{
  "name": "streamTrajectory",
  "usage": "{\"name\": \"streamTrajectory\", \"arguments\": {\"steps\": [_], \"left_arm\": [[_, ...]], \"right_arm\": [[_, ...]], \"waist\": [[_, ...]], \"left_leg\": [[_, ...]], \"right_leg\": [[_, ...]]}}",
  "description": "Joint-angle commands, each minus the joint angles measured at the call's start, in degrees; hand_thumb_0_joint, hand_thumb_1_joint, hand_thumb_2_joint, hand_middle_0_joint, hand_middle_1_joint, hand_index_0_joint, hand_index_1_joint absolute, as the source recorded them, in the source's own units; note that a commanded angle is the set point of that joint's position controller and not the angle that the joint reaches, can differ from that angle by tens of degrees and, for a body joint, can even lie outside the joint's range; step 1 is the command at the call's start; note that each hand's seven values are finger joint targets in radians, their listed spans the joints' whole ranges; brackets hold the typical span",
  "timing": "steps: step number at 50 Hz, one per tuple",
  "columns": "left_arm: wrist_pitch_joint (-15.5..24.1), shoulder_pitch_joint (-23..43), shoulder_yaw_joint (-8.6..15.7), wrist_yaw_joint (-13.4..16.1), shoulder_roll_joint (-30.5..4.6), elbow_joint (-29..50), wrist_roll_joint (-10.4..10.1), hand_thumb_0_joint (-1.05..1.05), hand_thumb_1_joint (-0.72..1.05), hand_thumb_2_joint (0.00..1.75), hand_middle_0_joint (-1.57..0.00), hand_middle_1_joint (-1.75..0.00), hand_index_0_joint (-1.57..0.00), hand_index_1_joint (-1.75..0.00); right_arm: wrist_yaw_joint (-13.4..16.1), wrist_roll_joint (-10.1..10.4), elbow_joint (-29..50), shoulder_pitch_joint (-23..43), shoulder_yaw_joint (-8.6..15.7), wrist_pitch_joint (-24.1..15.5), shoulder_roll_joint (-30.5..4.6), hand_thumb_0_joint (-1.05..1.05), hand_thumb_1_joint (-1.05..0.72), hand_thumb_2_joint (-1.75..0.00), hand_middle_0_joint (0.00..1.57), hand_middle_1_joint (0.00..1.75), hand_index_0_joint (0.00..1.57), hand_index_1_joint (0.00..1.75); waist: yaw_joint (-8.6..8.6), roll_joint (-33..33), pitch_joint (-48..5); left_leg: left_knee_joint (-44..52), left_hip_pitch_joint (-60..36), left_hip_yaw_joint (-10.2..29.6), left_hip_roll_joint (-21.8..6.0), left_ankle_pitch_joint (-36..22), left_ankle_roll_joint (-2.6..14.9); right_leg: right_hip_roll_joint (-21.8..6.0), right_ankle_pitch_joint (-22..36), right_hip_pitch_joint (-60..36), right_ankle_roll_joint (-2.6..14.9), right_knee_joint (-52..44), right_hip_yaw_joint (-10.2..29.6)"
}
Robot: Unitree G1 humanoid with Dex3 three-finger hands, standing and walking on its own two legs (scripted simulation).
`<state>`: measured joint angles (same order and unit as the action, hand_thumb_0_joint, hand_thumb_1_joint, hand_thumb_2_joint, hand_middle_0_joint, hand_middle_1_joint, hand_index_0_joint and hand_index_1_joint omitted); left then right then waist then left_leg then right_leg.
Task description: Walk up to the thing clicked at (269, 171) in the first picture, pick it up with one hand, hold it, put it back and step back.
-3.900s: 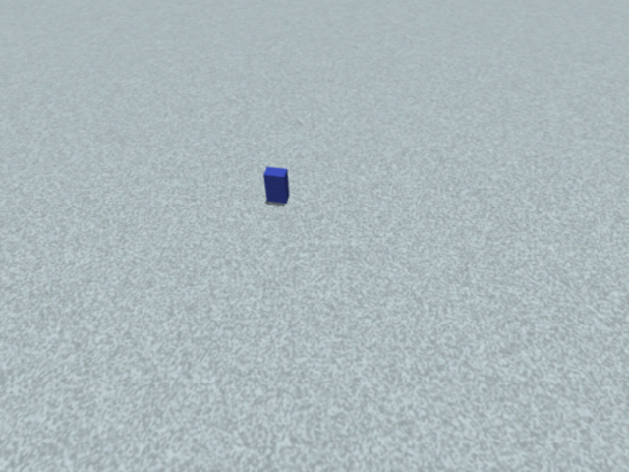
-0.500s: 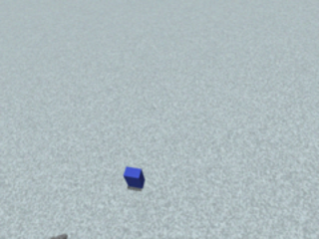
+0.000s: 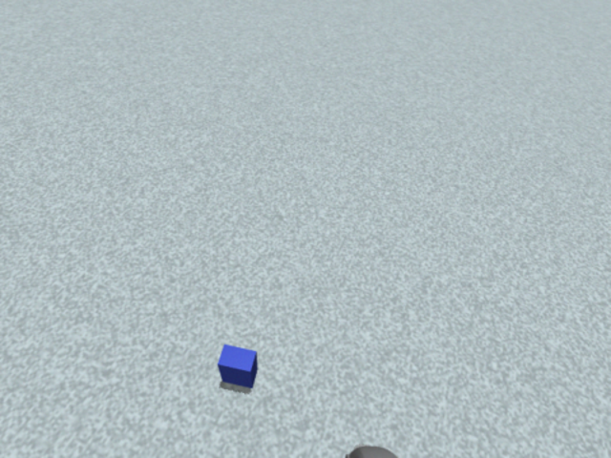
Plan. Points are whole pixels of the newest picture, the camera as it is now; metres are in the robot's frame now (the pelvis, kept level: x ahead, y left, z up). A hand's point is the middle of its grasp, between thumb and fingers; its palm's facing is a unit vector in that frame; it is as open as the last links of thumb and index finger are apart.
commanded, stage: walk up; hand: left
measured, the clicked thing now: (238, 367) +0.46 +0.17 -0.68
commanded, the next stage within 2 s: stand in 1.66 s
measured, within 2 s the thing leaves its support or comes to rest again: neither
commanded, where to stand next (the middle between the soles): +0.12 -0.04 m, yaw -1 degrees
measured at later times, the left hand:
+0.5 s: hand out of the picture +0.12 +0.22 -0.14, palm faces -0.04 -0.94 -0.34, open 7.4 cm
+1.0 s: hand out of the picture +0.10 +0.23 -0.14, palm faces -0.02 -0.95 -0.31, open 7.4 cm
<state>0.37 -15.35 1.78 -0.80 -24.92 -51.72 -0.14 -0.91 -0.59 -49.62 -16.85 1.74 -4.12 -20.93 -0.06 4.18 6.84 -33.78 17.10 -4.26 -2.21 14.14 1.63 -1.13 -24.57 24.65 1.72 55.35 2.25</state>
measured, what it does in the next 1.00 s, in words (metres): steps on the spot: right foot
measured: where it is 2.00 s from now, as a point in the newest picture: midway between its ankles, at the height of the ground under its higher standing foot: outside the picture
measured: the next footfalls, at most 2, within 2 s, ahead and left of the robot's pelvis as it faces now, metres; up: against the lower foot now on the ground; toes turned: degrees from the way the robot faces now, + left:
right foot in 0.20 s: +0.08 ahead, -0.15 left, +0.00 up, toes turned -2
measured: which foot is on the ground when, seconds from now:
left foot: down 0.00-1.00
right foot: up 0.00-0.18, down 0.20-1.00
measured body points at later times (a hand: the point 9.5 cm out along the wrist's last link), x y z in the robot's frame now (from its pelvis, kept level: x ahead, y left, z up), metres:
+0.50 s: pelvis +0.01 -0.02 +0.00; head +0.01 -0.03 +0.45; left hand +0.13 +0.27 -0.12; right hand +0.08 -0.33 -0.13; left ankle +0.05 +0.10 -0.73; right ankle +0.04 -0.15 -0.73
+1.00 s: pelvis +0.03 -0.02 +0.02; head +0.04 -0.01 +0.47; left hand +0.10 +0.28 -0.12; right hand +0.11 -0.32 -0.11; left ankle +0.05 +0.11 -0.73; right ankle +0.04 -0.15 -0.73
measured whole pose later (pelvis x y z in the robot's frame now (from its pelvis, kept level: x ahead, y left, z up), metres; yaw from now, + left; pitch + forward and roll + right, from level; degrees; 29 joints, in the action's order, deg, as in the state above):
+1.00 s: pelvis +0.03 -0.02 +0.02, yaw -1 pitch -2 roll +0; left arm -0.6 -4.9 0.5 -1.4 -20.0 -66.9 0.0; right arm -0.2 -0.4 -65.7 -5.3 -0.1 -1.9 -20.3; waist 0.5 0.4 3.1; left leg -20.8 8.7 -3.0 -1.9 10.1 -0.5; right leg -1.6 -9.8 8.6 -0.9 20.3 -1.6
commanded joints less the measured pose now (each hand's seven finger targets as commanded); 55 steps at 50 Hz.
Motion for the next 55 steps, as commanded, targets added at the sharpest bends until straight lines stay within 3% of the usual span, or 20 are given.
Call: {"name": "streamTrajectory", "arguments": {"steps": [1,5,7,9,10,11,12,13,14,16,17,19,21,25,30,36,40,44,49,55], "left_arm": [[0.04,-3.27,2.54,0.78,-8.27,1.59,-0.19,0.00,0.90,0.90,-0.20,-0.30,-0.20,-0.30],[-0.09,-0.11,2.33,1.13,-7.26,0.99,-0.12,0.00,0.90,0.90,-0.20,-0.30,-0.20,-0.30],[-0.11,0.42,2.37,1.16,-7.01,0.13,0.00,0.00,0.90,0.90,-0.20,-0.30,-0.20,-0.30],[0.41,-0.56,2.58,1.14,-7.41,-1.17,0.38,0.00,0.90,0.90,-0.20,-0.30,-0.20,-0.30],[0.94,-0.60,3.07,1.31,-9.28,-1.56,0.76,0.00,0.90,0.90,-0.20,-0.30,-0.20,-0.30],[1.65,1.02,3.80,1.43,-12.30,-1.21,1.39,0.00,0.90,0.90,-0.20,-0.30,-0.20,-0.30],[1.51,5.97,3.46,1.27,-13.61,-0.48,0.54,0.00,0.90,0.90,-0.20,-0.30,-0.20,-0.30],[1.28,9.96,3.10,0.99,-13.70,0.28,0.73,0.00,0.90,0.90,-0.20,-0.30,-0.20,-0.30],[1.02,10.38,2.35,0.83,-11.09,0.24,0.61,0.00,0.90,0.90,-0.20,-0.30,-0.20,-0.30],[1.03,11.49,1.61,0.70,-8.64,-0.31,0.32,0.00,0.90,0.90,-0.20,-0.30,-0.20,-0.30],[1.02,10.76,1.59,0.64,-8.22,-1.23,0.49,0.00,0.90,0.90,-0.20,-0.30,-0.20,-0.30],[1.13,10.58,1.66,0.46,-8.49,-2.49,0.54,0.00,0.90,0.90,-0.20,-0.30,-0.20,-0.30],[1.09,12.82,1.59,0.37,-8.39,-3.00,0.58,0.00,0.90,0.90,-0.20,-0.30,-0.20,-0.30],[0.76,14.05,1.28,0.16,-7.86,-4.84,0.29,0.00,0.90,0.90,-0.20,-0.30,-0.20,-0.30],[0.52,13.86,1.34,-0.21,-7.80,-7.12,0.29,0.00,0.90,0.90,-0.20,-0.30,-0.20,-0.30],[0.66,14.16,0.97,-0.26,-6.95,-8.73,0.23,0.00,0.90,0.90,-0.20,-0.30,-0.20,-0.30],[0.54,14.38,0.80,-0.14,-6.97,-9.84,0.24,0.00,0.90,0.90,-0.20,-0.30,-0.20,-0.30],[0.62,14.13,0.91,0.01,-6.81,-10.82,0.25,0.00,0.90,0.90,-0.20,-0.30,-0.20,-0.30],[0.52,14.28,0.76,0.17,-6.68,-11.31,0.25,0.00,0.90,0.90,-0.20,-0.30,-0.20,-0.30],[0.55,13.45,0.88,0.30,-6.39,-11.94,0.26,0.00,0.90,0.90,-0.20,-0.30,-0.20,-0.30]], "right_arm": [[2.32,0.25,3.11,0.14,3.90,-1.25,-15.73,0.00,-0.90,-0.90,0.20,0.30,0.20,0.30],[2.66,0.43,3.04,1.65,3.62,-0.23,-15.83,0.00,-0.90,-0.90,0.20,0.30,0.20,0.30],[2.71,0.57,2.92,3.15,3.73,0.47,-16.19,0.00,-0.90,-0.90,0.20,0.30,0.20,0.30],[2.53,1.00,2.75,5.10,3.18,1.18,-15.69,0.00,-0.90,-0.90,0.20,0.30,0.20,0.30],[2.38,1.31,2.67,5.35,2.52,1.33,-13.50,0.00,-0.90,-0.90,0.20,0.30,0.20,0.30],[2.28,1.54,2.48,3.95,1.74,1.38,-11.09,0.00,-0.90,-0.90,0.20,0.30,0.20,0.30],[2.50,1.49,1.39,5.37,1.58,1.75,-10.77,0.00,-0.90,-0.90,0.20,0.30,0.20,0.30],[2.76,1.14,-1.10,3.81,2.10,1.91,-11.82,0.00,-0.90,-0.90,0.20,0.30,0.20,0.30],[2.51,1.04,-2.45,3.42,2.13,1.50,-12.23,0.00,-0.90,-0.90,0.20,0.30,0.20,0.30],[1.84,0.90,-3.68,6.03,2.35,0.86,-14.23,0.00,-0.90,-0.90,0.20,0.30,0.20,0.30],[1.68,0.79,-3.99,7.61,2.06,0.79,-13.89,0.00,-0.90,-0.90,0.20,0.30,0.20,0.30],[1.40,0.56,-4.93,9.20,1.15,0.81,-13.27,0.00,-0.90,-0.90,0.20,0.30,0.20,0.30],[1.23,0.35,-6.64,9.29,0.64,0.83,-12.46,0.00,-0.90,-0.90,0.20,0.30,0.20,0.30],[1.00,-0.09,-8.95,11.26,0.39,0.69,-12.96,0.00,-0.90,-0.90,0.20,0.30,0.20,0.30],[1.01,-0.31,-10.69,12.24,0.16,0.38,-12.91,0.00,-0.90,-0.90,0.20,0.30,0.20,0.30],[1.26,-0.17,-11.93,13.02,-0.02,0.06,-12.97,0.00,-0.90,-0.90,0.20,0.30,0.20,0.30],[1.46,-0.16,-12.57,13.24,0.22,0.38,-12.99,0.00,-0.90,-0.90,0.20,0.30,0.20,0.30],[1.54,0.05,-12.94,13.15,0.25,0.47,-12.58,0.00,-0.90,-0.90,0.20,0.30,0.20,0.30],[1.65,-0.01,-13.35,13.85,0.56,0.85,-12.73,0.00,-0.90,-0.90,0.20,0.30,0.20,0.30],[1.64,0.12,-13.41,14.83,0.54,0.88,-12.15,0.00,-0.90,-0.90,0.20,0.30,0.20,0.30]], "waist": [[0.41,-13.89,-8.43],[0.14,-14.53,-9.87],[0.17,-13.96,-10.28],[1.72,-10.69,-10.89],[2.13,-6.32,-12.03],[0.76,2.35,-12.50],[-0.07,4.89,-10.18],[-1.32,6.44,-8.13],[-2.23,4.35,-7.69],[-1.68,2.63,-6.84],[-0.74,2.91,-7.59],[0.18,3.63,-7.15],[-0.17,2.07,-5.93],[0.23,-2.06,-4.71],[0.89,-4.42,-5.46],[0.79,-6.13,-9.26],[0.26,-5.27,-8.25],[0.06,-4.32,-10.06],[-0.28,-3.91,-9.51],[0.23,-3.59,-10.23]], "left_leg": [[8.33,-7.86,9.52,-12.09,-33.35,7.40],[3.92,-5.93,8.19,-12.82,-39.38,8.43],[2.48,-4.73,8.44,-12.96,-33.74,8.58],[-0.89,-1.73,7.78,-10.95,-23.40,6.06],[-3.24,1.08,7.50,-9.71,-15.90,3.67],[-7.97,5.40,4.94,-5.56,-7.21,0.98],[-8.27,1.96,2.59,-0.13,6.81,-0.52],[-7.07,-4.04,3.19,-0.50,10.96,-0.48],[0.08,-7.79,4.42,-1.05,7.67,-0.10],[4.59,-6.38,7.26,-4.55,-1.42,1.24],[5.84,-5.45,8.19,-5.83,-1.20,1.80],[6.90,-4.22,7.37,-5.10,1.32,1.63],[8.68,-4.14,6.25,-3.82,1.99,0.56],[13.35,-3.63,7.90,-4.68,4.33,0.31],[16.95,-2.83,8.87,-5.28,5.58,-0.06],[17.73,-5.90,8.33,-5.97,-1.28,-0.21],[17.98,-6.57,8.10,-5.93,-2.33,-0.29],[17.00,-8.63,7.50,-6.02,-8.15,-0.31],[17.33,-9.79,7.30,-6.11,-8.73,-0.39],[17.71,-11.16,7.58,-6.28,-12.54,-0.63]], "right_leg": [[-1.75,3.58,-0.16,-0.52,-4.11,0.85],[-1.48,5.57,-5.68,-0.31,-10.51,-2.68],[-0.81,6.66,-8.17,0.05,-14.95,-3.77],[-0.31,14.02,-14.15,1.05,-25.04,-3.53],[-3.74,20.57,-18.14,2.26,-27.28,1.52],[-11.21,24.68,-19.87,4.95,-29.65,12.59],[-16.52,22.12,-11.37,10.77,-31.65,17.13],[-17.07,18.87,-4.55,11.18,-31.39,17.60],[-13.86,18.08,-1.99,8.18,-30.40,12.99],[-7.39,15.51,-3.99,2.15,-28.37,5.10],[-6.24,13.32,-6.54,1.71,-28.97,4.24],[-6.71,8.20,-7.97,2.03,-32.19,5.79],[-7.63,6.07,-8.39,2.05,-33.95,6.85],[-6.50,1.88,-9.12,1.41,-36.73,5.63],[-5.80,4.86,-12.92,0.89,-37.07,4.29],[-6.11,15.30,-17.07,0.24,-36.70,2.60],[-6.03,15.76,-16.48,0.00,-37.79,2.41],[-6.36,19.02,-17.85,-0.21,-38.08,2.16],[-6.57,19.67,-17.31,-0.46,-38.91,1.78],[-6.72,21.79,-18.41,-0.86,-38.84,1.33]]}}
